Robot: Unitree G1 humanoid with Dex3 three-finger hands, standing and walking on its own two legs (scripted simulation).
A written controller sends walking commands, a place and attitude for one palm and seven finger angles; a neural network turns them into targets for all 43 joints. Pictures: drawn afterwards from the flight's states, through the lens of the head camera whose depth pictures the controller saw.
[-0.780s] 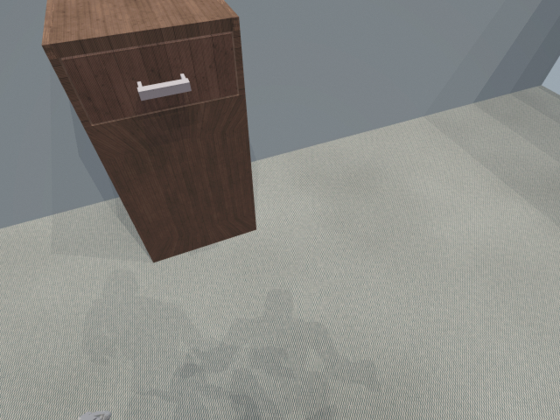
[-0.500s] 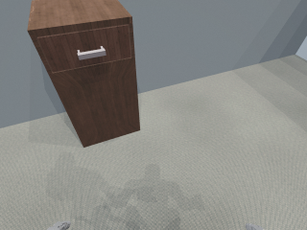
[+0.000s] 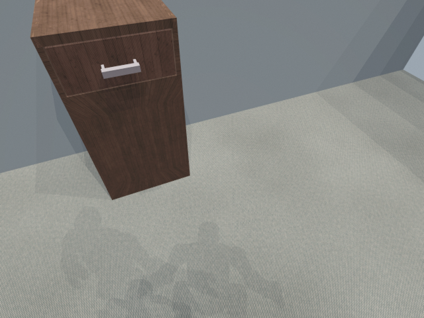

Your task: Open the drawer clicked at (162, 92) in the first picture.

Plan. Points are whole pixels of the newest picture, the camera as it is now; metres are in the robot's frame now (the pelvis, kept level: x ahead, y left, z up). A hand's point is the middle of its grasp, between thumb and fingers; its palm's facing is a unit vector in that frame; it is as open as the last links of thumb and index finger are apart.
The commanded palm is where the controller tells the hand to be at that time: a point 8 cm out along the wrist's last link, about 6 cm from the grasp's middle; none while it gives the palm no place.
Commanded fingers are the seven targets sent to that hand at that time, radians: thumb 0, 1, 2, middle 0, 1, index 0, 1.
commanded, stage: stand and wait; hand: left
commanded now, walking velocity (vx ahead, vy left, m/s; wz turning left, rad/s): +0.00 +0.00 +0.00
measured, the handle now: (120, 67) +0.90 +0.39 +0.01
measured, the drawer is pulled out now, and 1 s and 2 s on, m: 0.00 0.00 0.00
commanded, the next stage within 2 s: look at it before walking up in 0.22 s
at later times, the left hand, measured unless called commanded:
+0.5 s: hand out of the picture +0.06 +0.25 -0.16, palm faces -0.03 -0.95 -0.32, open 7.3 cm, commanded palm none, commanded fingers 0.00 0.90 0.90 -0.20 -0.30 -0.20 -0.30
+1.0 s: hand out of the picture +0.05 +0.25 -0.16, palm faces -0.03 -0.95 -0.33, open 7.3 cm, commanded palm none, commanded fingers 0.00 0.90 0.90 -0.20 -0.30 -0.20 -0.30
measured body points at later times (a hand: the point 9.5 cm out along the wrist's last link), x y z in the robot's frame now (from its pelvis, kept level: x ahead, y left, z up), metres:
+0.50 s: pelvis -0.01 +0.01 +0.00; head -0.02 +0.01 +0.45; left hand +0.06 +0.30 -0.13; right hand +0.06 -0.29 -0.13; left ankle -0.02 +0.13 -0.74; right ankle -0.01 -0.12 -0.74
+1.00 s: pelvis -0.01 +0.01 +0.00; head -0.01 +0.01 +0.45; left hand +0.05 +0.30 -0.13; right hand +0.06 -0.28 -0.13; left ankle -0.02 +0.13 -0.74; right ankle -0.01 -0.12 -0.74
